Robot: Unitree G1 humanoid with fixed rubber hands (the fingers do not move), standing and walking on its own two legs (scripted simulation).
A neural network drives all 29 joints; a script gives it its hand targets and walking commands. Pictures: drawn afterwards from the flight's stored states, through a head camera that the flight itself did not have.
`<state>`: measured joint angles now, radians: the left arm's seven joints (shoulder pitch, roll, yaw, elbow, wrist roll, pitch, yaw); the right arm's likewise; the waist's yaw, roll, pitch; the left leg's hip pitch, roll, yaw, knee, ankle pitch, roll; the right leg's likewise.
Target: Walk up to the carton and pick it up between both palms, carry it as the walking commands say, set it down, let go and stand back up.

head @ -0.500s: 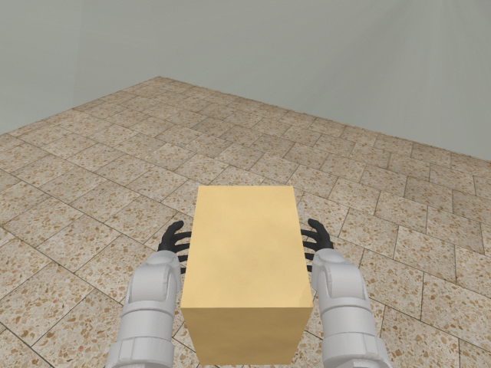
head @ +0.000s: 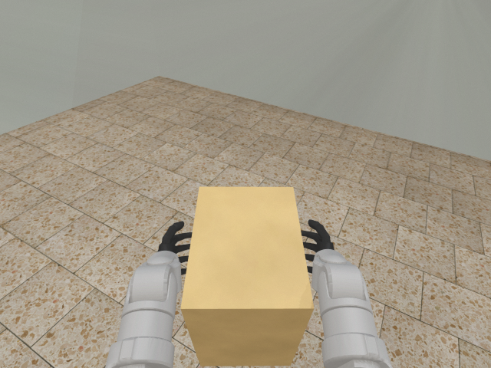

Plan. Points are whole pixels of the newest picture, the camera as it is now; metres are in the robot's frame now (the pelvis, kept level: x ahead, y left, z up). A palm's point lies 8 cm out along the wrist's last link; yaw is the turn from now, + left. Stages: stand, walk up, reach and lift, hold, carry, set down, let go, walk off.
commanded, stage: hold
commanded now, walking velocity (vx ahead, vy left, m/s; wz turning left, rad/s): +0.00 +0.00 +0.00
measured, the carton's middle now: (246, 278) +0.32 +0.00 -0.01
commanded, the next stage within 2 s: carry in 0.04 s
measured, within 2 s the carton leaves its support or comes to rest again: neither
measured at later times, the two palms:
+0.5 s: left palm (208, 246) +0.30 +0.07 +0.11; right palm (376, 267) +0.27 -0.20 +0.10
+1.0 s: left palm (308, 271) +0.27 -0.09 +0.09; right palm out of the picture +0.17 -0.34 +0.08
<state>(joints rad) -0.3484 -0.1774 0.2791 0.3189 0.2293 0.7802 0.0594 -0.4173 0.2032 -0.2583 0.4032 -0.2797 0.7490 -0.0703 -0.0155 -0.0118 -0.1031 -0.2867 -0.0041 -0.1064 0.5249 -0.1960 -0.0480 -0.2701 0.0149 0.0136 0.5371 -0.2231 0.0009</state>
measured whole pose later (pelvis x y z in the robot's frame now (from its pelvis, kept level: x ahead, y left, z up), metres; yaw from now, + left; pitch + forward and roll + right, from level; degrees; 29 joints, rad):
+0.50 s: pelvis +0.00 -0.03 -0.01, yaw -4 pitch -2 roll +1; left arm -0.35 -0.18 0.17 -0.06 0.14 1.13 0.13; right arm -0.35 0.18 -0.17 -0.06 -0.11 1.13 -0.17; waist -0.04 0.01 -0.10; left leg -0.41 0.03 0.05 0.96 -0.44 -0.06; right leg -0.34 0.04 0.01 0.67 -0.29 -0.05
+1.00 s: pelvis -0.04 -0.10 -0.02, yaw -23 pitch +1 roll +0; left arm -0.26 -0.15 0.10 -0.26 0.06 1.22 0.20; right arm -0.29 0.16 -0.11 -0.21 -0.04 1.19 -0.20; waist -0.03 0.01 -0.07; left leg -0.46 0.22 0.15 1.01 -0.55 -0.10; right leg -0.47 0.03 0.01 0.71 -0.26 -0.03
